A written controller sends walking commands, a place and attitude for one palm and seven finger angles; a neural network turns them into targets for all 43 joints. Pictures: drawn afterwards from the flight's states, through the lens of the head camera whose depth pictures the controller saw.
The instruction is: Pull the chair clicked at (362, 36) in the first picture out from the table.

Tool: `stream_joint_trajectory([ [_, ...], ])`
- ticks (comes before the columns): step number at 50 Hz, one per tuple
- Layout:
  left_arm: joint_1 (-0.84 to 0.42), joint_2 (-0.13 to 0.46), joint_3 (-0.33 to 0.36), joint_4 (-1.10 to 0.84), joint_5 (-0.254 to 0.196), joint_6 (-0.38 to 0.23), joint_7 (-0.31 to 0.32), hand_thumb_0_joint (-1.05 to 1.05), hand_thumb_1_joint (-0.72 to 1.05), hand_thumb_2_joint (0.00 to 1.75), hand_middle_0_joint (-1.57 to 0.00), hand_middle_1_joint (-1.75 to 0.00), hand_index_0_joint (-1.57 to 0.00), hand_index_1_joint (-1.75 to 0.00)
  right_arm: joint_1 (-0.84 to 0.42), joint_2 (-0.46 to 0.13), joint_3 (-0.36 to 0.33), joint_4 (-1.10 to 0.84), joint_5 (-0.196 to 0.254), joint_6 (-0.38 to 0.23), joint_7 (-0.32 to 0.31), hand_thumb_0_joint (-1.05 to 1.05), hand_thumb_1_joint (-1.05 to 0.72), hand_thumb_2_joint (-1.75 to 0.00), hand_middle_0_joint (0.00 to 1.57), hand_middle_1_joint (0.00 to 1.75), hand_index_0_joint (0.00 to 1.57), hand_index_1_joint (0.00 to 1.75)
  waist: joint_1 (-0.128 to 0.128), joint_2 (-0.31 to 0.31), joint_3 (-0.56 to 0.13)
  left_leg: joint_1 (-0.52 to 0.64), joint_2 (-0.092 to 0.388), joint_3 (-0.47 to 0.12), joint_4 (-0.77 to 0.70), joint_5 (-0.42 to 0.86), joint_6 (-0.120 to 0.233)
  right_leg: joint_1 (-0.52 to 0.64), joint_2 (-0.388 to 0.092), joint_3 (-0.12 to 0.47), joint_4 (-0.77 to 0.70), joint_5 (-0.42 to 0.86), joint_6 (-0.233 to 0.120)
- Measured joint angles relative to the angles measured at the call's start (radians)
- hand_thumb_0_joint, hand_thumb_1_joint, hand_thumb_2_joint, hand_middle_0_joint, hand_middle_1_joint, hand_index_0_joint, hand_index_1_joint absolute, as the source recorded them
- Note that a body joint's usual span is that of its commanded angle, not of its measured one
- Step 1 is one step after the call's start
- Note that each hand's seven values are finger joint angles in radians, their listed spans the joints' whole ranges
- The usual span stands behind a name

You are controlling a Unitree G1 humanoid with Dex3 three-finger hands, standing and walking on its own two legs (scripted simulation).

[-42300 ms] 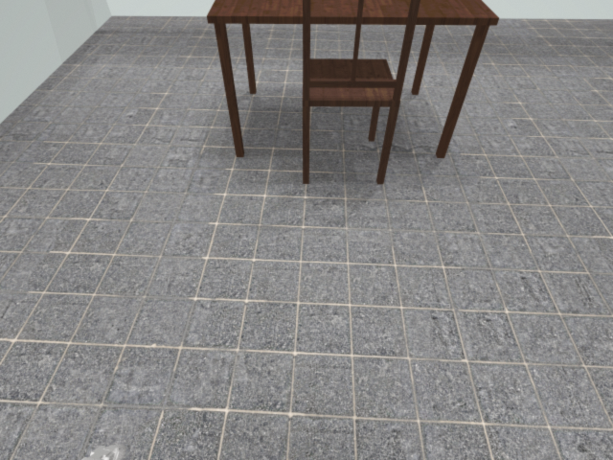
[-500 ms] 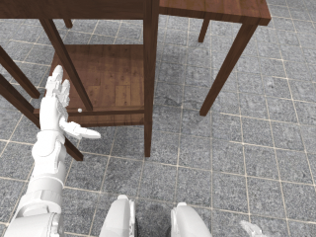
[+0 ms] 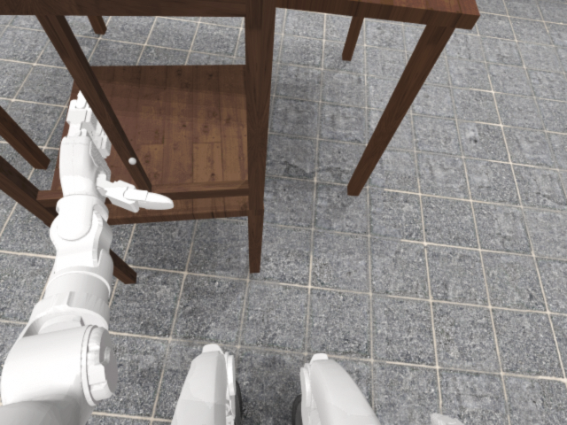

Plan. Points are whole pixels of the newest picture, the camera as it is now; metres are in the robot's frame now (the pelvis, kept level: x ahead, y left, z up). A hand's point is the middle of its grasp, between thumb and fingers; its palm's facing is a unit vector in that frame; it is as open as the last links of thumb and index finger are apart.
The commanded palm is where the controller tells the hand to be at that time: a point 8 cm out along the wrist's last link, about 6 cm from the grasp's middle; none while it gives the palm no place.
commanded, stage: push the fingers through the gap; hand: left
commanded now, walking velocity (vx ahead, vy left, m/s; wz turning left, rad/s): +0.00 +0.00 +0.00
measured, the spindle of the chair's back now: (112, 127) +0.50 +0.22 +0.06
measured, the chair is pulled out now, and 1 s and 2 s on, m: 0.13 0.13 0.16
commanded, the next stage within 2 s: hook a spindle and tug to test in 0.36 s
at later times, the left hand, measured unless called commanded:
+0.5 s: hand (134, 158) +0.47 +0.19 +0.03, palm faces +0.10 -0.99 -0.04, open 16.9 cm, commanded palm +0.44 +0.23 +0.03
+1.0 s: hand (137, 160) +0.47 +0.19 +0.03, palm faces +0.11 -0.99 -0.03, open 12.3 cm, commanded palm +0.44 +0.23 +0.03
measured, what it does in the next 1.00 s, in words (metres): stands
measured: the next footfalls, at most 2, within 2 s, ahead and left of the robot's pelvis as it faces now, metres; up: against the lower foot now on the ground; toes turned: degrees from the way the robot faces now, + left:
none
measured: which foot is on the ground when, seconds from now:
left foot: down 0.00-1.00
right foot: down 0.00-1.00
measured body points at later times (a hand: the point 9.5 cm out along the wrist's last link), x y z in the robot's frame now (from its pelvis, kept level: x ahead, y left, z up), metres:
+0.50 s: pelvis +0.01 +0.00 +0.01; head +0.15 +0.03 +0.43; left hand +0.46 +0.25 +0.04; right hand +0.06 -0.26 -0.11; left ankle +0.06 +0.10 -0.61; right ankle +0.00 -0.11 -0.61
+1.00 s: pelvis +0.00 +0.00 +0.00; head +0.14 +0.03 +0.43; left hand +0.46 +0.24 +0.03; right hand +0.06 -0.26 -0.12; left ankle +0.06 +0.10 -0.61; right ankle +0.00 -0.11 -0.61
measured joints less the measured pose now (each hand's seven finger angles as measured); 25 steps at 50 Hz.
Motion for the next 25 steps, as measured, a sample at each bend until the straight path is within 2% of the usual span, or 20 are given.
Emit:
stream_joint_trajectory([
  [9, -0.010, 0.015, 0.018, 0.014, 0.008, -0.001, 0.000, -0.01, -0.50, 0.30, -0.06, -0.08, -0.06, -0.08, 0.017, 0.002, 0.001, -0.009, 0.000, 0.031, 0.008, 0.01, -0.91, -0.90, 0.20, 0.30, 0.20, 0.30, -0.012, 0.000, 0.003, -0.005, 0.004, 0.006, -0.002, -0.004, 0.003, -0.008, 0.004, 0.007, -0.004, 0.000, 0.003],
  [25, 0.024, -0.011, -0.009, -0.024, 0.005, -0.009, 0.015, -0.01, -0.50, 0.30, -0.06, -0.08, -0.06, -0.08, 0.002, 0.009, -0.002, -0.011, -0.001, 0.046, 0.013, 0.01, -0.91, -0.90, 0.20, 0.30, 0.20, 0.30, -0.003, -0.002, 0.000, 0.019, 0.001, 0.006, -0.020, -0.007, 0.005, 0.019, 0.002, 0.008, -0.028, 0.001, 0.007],
])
